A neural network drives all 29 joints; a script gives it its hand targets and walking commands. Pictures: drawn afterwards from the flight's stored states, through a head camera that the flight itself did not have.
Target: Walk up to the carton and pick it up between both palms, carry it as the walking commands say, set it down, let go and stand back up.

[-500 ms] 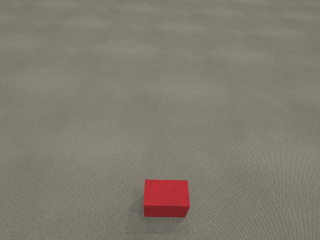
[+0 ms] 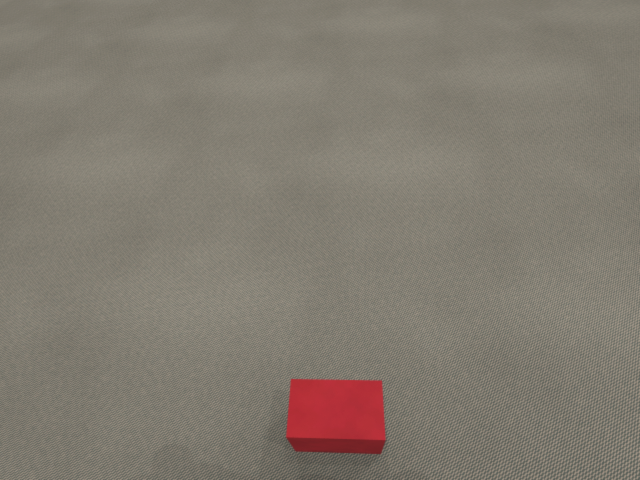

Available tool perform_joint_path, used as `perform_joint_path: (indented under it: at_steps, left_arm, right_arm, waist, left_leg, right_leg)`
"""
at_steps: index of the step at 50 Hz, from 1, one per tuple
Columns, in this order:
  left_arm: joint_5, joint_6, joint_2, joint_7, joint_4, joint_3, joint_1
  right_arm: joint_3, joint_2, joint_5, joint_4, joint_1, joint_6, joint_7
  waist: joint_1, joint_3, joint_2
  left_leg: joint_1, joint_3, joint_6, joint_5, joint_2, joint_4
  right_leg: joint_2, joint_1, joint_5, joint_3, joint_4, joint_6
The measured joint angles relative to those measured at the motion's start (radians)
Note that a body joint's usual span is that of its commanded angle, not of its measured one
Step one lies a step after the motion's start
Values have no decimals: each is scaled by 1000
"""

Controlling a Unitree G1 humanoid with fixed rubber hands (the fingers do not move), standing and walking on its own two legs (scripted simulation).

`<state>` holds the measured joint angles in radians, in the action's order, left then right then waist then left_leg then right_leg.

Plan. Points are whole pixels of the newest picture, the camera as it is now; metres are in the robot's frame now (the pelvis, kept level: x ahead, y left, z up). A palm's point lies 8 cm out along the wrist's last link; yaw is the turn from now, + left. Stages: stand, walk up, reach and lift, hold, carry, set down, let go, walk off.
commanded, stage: walk up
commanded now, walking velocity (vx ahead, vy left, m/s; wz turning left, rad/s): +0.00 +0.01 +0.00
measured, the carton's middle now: (336, 417) +0.34 +0.02 -0.67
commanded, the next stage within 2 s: stand in 0.76 s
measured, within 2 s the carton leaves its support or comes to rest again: neither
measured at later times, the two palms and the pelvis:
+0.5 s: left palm out of the picture -0.01 +0.20 -0.13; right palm out of the picture +0.02 -0.26 -0.15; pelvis -0.01 -0.03 +0.01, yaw +1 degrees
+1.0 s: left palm out of the picture -0.01 +0.20 -0.14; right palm out of the picture -0.04 -0.24 -0.13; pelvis -0.01 -0.02 +0.01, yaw +0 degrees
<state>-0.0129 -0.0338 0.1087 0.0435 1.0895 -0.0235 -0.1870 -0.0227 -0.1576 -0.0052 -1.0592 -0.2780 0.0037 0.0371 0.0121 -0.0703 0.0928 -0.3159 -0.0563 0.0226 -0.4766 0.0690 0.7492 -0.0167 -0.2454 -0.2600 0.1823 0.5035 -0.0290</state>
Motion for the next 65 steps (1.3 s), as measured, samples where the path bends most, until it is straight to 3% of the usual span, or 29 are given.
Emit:
perform_joint_path:
  at_steps: [4, 7, 10, 12, 14, 17, 20, 31, 45, 65]
  left_arm:
    - [2, 26, 5, 0, 28, -4, -23]
    - [9, 46, 20, 0, 35, 6, -45]
    - [18, 58, 38, 2, 20, 7, -28]
    - [17, 60, 55, 2, 6, 8, -9]
    - [15, 61, 69, 2, -6, 5, 6]
    - [4, 49, 88, -1, -1, -1, 9]
    - [-3, 41, 72, -7, 24, -2, -12]
    - [-3, 24, 22, -9, 61, 9, -60]
    - [0, 22, 47, -4, 82, 4, -70]
    - [-2, 14, 44, 5, 77, 10, -61]
  right_arm:
    - [-8, -1, 2, -3, 27, 3, 2]
    - [-12, 11, 5, 1, 22, 8, 3]
    - [-24, 4, 3, 13, 42, 7, 13]
    - [-33, -4, 0, 17, 59, 7, 21]
    - [-34, -15, -1, 24, 73, 14, 23]
    - [-22, -24, -2, 24, 80, 23, 12]
    - [-13, -32, -5, 11, 80, 28, -2]
    - [-4, -2, -5, -44, 35, 10, -11]
    - [-1, 23, 4, -81, -25, -11, -2]
    - [-7, 23, 5, -52, 3, -22, -2]
  waist:
    - [-10, -5, -25]
    - [-23, 26, -77]
    - [-15, 8, -89]
    - [-17, -11, -85]
    - [-21, -23, -73]
    - [-20, -19, -72]
    - [-4, -5, -39]
    - [-12, 56, -58]
    - [3, 27, -99]
    - [5, 40, -87]
  left_leg:
    - [39, -21, -34, 168, -10, -131]
    - [63, -43, -54, 164, -27, -169]
    - [49, -36, -53, 171, -32, -170]
    - [33, -34, -49, 179, -26, -163]
    - [11, -36, -43, 186, -17, -155]
    - [-13, -40, -28, 195, -23, -146]
    - [15, -11, -20, 210, -19, -187]
    - [113, -4, 0, 296, -16, -333]
    - [116, -15, -13, 290, -20, -331]
    - [124, -28, -30, 271, -40, -330]
  right_leg:
    - [8, 28, -25, 11, 21, 5]
    - [-7, 29, -31, -16, 24, 26]
    - [-7, -6, -58, -50, 127, 53]
    - [0, -31, -146, -72, 193, 62]
    - [5, -45, -188, -91, 204, 60]
    - [-6, -4, -70, -116, 62, 32]
    - [9, 24, -44, -97, 27, 8]
    - [22, 116, 12, -88, -99, -4]
    - [18, 125, 23, -100, -117, 10]
    - [-6, 124, 2, -112, -102, 31]
